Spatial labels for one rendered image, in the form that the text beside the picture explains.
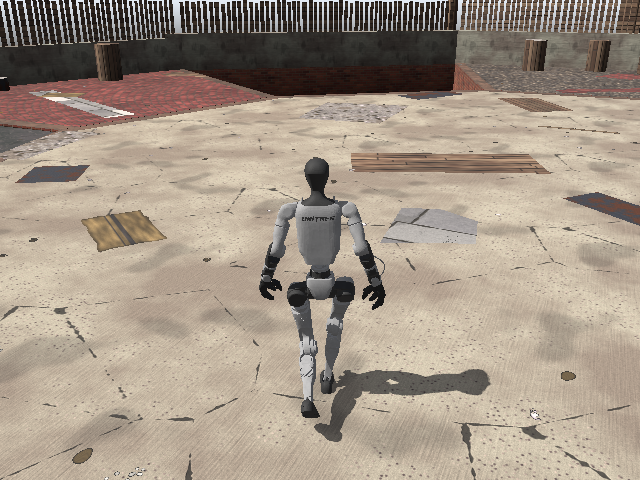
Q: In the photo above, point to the right robot hand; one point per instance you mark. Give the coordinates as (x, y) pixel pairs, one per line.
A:
(378, 292)

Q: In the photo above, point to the robot right forearm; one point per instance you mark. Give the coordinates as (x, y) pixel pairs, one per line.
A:
(370, 267)

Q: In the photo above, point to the robot left forearm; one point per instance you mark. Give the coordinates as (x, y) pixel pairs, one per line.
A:
(269, 266)

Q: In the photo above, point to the left robot hand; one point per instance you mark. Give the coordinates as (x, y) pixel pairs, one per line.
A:
(270, 285)

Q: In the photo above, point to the robot left upper arm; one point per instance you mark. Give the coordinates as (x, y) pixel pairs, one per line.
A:
(286, 212)

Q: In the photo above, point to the robot right thigh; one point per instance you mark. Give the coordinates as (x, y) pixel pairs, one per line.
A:
(344, 290)

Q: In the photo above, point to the robot right upper arm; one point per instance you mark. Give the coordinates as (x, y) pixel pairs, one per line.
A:
(349, 210)

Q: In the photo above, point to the humanoid robot torso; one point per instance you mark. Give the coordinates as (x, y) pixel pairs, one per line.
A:
(318, 234)

